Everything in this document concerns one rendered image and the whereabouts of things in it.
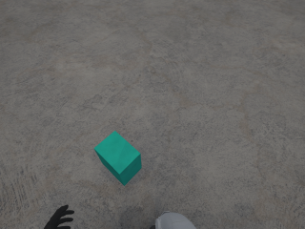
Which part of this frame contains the carton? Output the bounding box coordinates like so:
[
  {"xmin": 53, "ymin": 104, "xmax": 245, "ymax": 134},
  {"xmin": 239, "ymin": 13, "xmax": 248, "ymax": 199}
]
[{"xmin": 93, "ymin": 131, "xmax": 142, "ymax": 186}]

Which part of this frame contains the robot right thigh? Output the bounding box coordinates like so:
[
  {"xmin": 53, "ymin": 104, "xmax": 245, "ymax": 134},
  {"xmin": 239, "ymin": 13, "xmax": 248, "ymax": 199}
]
[{"xmin": 155, "ymin": 212, "xmax": 196, "ymax": 229}]

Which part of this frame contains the robot left hand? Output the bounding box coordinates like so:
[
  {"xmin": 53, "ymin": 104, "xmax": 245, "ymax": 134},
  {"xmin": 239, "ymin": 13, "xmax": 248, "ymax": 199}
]
[{"xmin": 44, "ymin": 204, "xmax": 74, "ymax": 229}]

